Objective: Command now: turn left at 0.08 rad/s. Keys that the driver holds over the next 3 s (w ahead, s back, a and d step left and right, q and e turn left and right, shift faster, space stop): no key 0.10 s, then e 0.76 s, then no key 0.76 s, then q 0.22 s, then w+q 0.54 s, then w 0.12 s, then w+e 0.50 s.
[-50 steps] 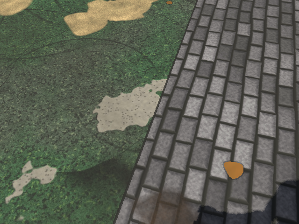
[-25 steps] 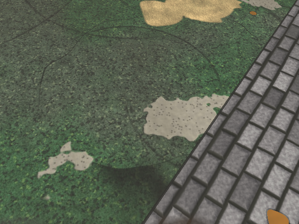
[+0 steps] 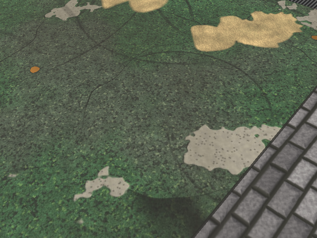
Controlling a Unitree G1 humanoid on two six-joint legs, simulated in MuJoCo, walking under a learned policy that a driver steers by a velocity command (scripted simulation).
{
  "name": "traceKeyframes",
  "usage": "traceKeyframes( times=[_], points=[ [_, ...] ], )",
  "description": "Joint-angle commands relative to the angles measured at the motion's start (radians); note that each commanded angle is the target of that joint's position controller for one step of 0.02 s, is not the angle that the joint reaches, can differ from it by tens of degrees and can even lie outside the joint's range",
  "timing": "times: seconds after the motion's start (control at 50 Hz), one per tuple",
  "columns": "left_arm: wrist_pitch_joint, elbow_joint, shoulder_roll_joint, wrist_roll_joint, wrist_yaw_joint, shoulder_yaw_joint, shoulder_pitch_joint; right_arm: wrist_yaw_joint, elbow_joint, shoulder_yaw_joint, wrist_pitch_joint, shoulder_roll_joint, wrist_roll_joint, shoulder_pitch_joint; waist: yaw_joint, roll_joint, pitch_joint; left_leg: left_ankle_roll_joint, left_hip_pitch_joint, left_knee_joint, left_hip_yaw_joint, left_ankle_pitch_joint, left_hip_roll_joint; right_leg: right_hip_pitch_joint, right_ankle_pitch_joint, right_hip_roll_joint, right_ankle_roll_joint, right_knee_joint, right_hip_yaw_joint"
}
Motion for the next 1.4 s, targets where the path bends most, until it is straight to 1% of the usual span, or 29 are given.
traceKeyframes(
  times=[0.02,0.08,0.12,0.16,0.2,0.28,0.34,0.38,0.42,0.46,0.5,0.52,0.54,0.56,0.6,0.66,0.7,0.82,0.94,1.02,1.06,1.08,1.1,1.12,1.14,1.18,1.3,1.36,1.4],
  points=[
    [-0.013,-0.020,0.142,-0.002,0.002,0.028,0.010,-0.015,-0.017,-0.003,-0.008,-0.047,0.014,0.004,0.009,-0.189,-0.056,-0.019,0.022,-0.125,0.045,-0.010,0.023,0.143,0.657,-0.210,-0.124,-0.022,0.157],
    [-0.003,0.005,0.154,-0.007,0.002,0.035,0.006,-0.028,0.025,0.000,-0.014,-0.067,0.015,0.031,-0.008,-0.164,-0.065,-0.008,0.192,-0.376,0.012,0.277,0.067,0.105,0.578,-0.188,-0.059,0.001,0.166],
    [-0.011,0.017,0.129,-0.015,-0.011,0.033,0.057,-0.032,0.055,-0.010,-0.022,-0.132,0.003,0.026,0.044,-0.051,-0.063,0.019,0.300,-0.284,-0.060,0.490,0.159,-0.006,0.352,-0.128,-0.018,-0.055,0.147],
    [-0.002,0.036,0.143,-0.017,-0.010,0.038,-0.020,-0.028,0.073,-0.003,-0.027,-0.089,0.007,0.014,-0.007,-0.024,-0.001,0.029,0.210,-0.299,-0.037,0.370,0.144,0.008,0.237,-0.092,-0.012,-0.052,0.127],
    [0.008,0.018,0.171,-0.016,-0.016,0.054,-0.068,-0.042,0.082,-0.014,-0.027,-0.124,0.003,0.012,-0.009,-0.006,-0.003,0.035,0.182,-0.286,-0.021,0.323,0.135,-0.009,0.267,-0.088,-0.033,0.003,0.144],
    [0.023,0.005,0.156,-0.014,-0.025,0.063,-0.075,-0.056,0.080,-0.032,-0.017,-0.144,0.002,0.035,-0.016,0.006,0.009,0.077,0.167,-0.274,-0.040,0.206,0.170,-0.148,0.154,-0.053,-0.044,0.092,0.170],
    [0.034,-0.001,0.122,-0.002,-0.028,0.062,-0.042,-0.060,0.066,-0.047,-0.011,-0.182,-0.009,0.028,-0.012,0.132,0.005,0.189,0.135,-0.354,-0.160,0.242,0.346,-0.207,-0.095,0.030,-0.022,0.332,0.053],
    [0.048,-0.008,0.136,0.002,-0.029,0.072,-0.042,-0.059,0.032,-0.038,-0.019,-0.163,-0.014,-0.017,-0.012,0.104,0.025,0.285,0.075,-0.374,-0.198,0.429,0.464,-0.244,-0.355,0.001,-0.024,0.568,0.012],
    [0.054,-0.021,0.118,-0.005,-0.039,0.066,-0.037,-0.055,0.019,-0.035,-0.026,-0.174,-0.021,-0.069,0.022,0.062,0.031,0.221,0.071,-0.341,-0.092,0.473,0.412,-0.209,-0.305,-0.051,-0.019,0.477,0.021],
    [0.051,-0.017,0.124,-0.014,-0.047,0.068,-0.010,-0.046,0.015,-0.043,-0.021,-0.195,-0.019,-0.085,0.017,0.113,-0.008,0.158,0.109,-0.268,0.001,0.489,0.347,-0.125,-0.218,-0.020,-0.011,0.326,-0.031],
    [0.043,-0.007,0.133,-0.011,-0.050,0.075,0.034,-0.033,0.025,-0.046,-0.007,-0.193,-0.009,-0.059,0.032,0.046,-0.029,0.094,0.065,-0.113,0.086,0.347,0.298,0.006,-0.050,0.025,-0.016,0.097,-0.038],
    [0.031,-0.026,0.201,0.006,-0.043,0.090,0.021,-0.024,0.026,-0.042,-0.002,-0.162,-0.010,-0.007,0.019,-0.171,-0.006,0.032,-0.041,0.107,0.173,0.099,0.212,0.039,0.020,-0.099,-0.044,-0.096,0.214],
    [0.022,-0.062,0.352,0.004,-0.045,0.117,0.037,-0.030,-0.040,-0.019,0.004,-0.093,-0.008,-0.041,0.013,-0.372,-0.004,-0.025,-0.281,0.267,0.179,-0.277,0.035,0.069,0.309,-0.371,-0.171,-0.170,0.615],
    [0.023,-0.037,0.336,0.006,-0.048,0.119,0.095,-0.041,-0.045,-0.019,0.012,-0.113,-0.009,-0.065,0.041,-0.271,-0.042,-0.010,-0.229,0.401,0.036,-0.277,0.056,0.019,0.303,-0.387,-0.256,-0.176,0.654],
    [0.033,-0.053,0.243,-0.005,-0.035,0.099,-0.010,-0.034,-0.029,-0.026,0.006,-0.134,0.009,-0.079,-0.007,-0.115,0.041,0.001,-0.243,0.416,0.014,-0.096,0.103,-0.035,0.134,-0.261,-0.206,-0.145,0.445],
    [0.037,-0.072,0.206,-0.013,-0.027,0.090,-0.030,-0.015,-0.014,-0.028,-0.006,-0.137,-0.013,-0.052,-0.008,-0.130,-0.028,-0.011,-0.219,0.396,0.027,0.008,0.089,0.047,0.289,-0.181,-0.166,-0.115,0.357],
    [0.032,-0.065,0.219,-0.018,-0.029,0.095,0.007,-0.012,-0.026,-0.024,-0.005,-0.123,-0.006,-0.060,0.002,-0.102,-0.051,-0.025,-0.234,0.368,0.024,0.017,0.081,0.094,0.331,-0.184,-0.170,-0.102,0.365],
    [0.040,-0.068,0.238,-0.007,-0.026,0.102,0.039,-0.022,-0.068,-0.020,0.000,-0.130,-0.002,-0.115,0.034,-0.143,-0.035,-0.045,-0.248,0.229,0.009,0.001,0.062,0.102,0.190,-0.174,-0.182,-0.108,0.455],
    [0.042,-0.077,0.238,0.004,-0.029,0.098,0.007,-0.027,-0.084,-0.012,-0.010,-0.134,0.007,-0.100,0.033,-0.147,-0.062,-0.024,-0.131,0.127,0.016,-0.016,0.046,0.053,0.254,-0.164,-0.178,-0.085,0.490],
    [0.050,-0.067,0.232,0.006,-0.031,0.088,-0.032,-0.030,-0.082,-0.004,-0.018,-0.131,0.014,-0.048,0.012,-0.157,-0.064,0.008,0.017,-0.042,0.029,-0.016,0.029,0.008,0.310,-0.150,-0.148,-0.062,0.506],
    [0.055,-0.062,0.220,-0.006,-0.027,0.078,-0.065,-0.035,-0.062,0.003,-0.027,-0.113,0.010,0.021,-0.033,-0.136,-0.056,0.030,0.169,-0.303,0.037,0.140,0.033,-0.052,0.242,-0.107,-0.092,-0.026,0.487],
    [0.051,-0.059,0.191,-0.009,-0.026,0.067,-0.044,-0.042,-0.066,0.000,-0.035,-0.143,-0.002,0.010,-0.016,-0.066,-0.051,0.048,0.238,-0.406,-0.063,0.176,0.117,-0.111,0.109,-0.060,-0.041,0.022,0.446],
    [0.044,-0.055,0.128,-0.008,-0.027,0.050,0.028,-0.047,-0.089,0.001,-0.040,-0.194,-0.017,-0.017,0.028,0.123,-0.084,0.092,0.298,-0.487,-0.304,0.208,0.345,-0.168,-0.146,0.046,0.007,0.191,0.301],
    [0.048,-0.047,0.202,-0.010,-0.016,0.071,-0.003,-0.038,-0.099,-0.002,-0.039,-0.231,-0.018,-0.066,0.011,0.137,-0.024,0.213,0.134,-0.471,-0.397,0.336,0.429,-0.194,-0.311,0.139,0.018,0.297,0.177],
    [0.050,-0.035,0.220,0.001,-0.013,0.075,-0.007,-0.030,-0.091,0.005,-0.044,-0.192,-0.011,-0.066,0.018,0.075,-0.008,0.248,0.092,-0.459,-0.369,0.371,0.417,-0.154,-0.301,0.094,0.029,0.403,0.188],
    [0.053,-0.002,0.189,-0.007,-0.023,0.070,0.000,-0.023,-0.088,0.024,-0.050,-0.135,-0.003,-0.111,0.040,0.065,0.009,0.199,0.087,-0.437,-0.213,0.405,0.300,-0.129,-0.218,0.078,0.052,0.455,0.175],
    [0.059,0.048,0.138,-0.017,-0.017,0.039,-0.054,-0.025,-0.013,0.026,-0.045,-0.148,-0.006,0.003,-0.017,0.112,-0.028,0.177,0.250,-0.340,-0.142,0.619,0.244,-0.081,-0.208,0.029,0.084,0.179,0.063],
    [0.051,0.093,0.136,-0.020,-0.004,0.031,-0.016,-0.022,0.015,0.020,-0.040,-0.159,-0.001,0.004,0.011,0.097,-0.030,0.124,0.227,-0.304,-0.140,0.645,0.226,0.061,0.064,0.008,0.061,-0.118,0.050],
    [0.034,0.103,0.200,0.002,0.003,0.038,-0.019,-0.015,0.016,0.023,-0.053,-0.141,0.005,0.024,-0.011,0.018,-0.078,0.066,0.137,-0.298,-0.120,0.512,0.195,0.212,0.270,-0.105,0.039,-0.100,0.176]
  ],
)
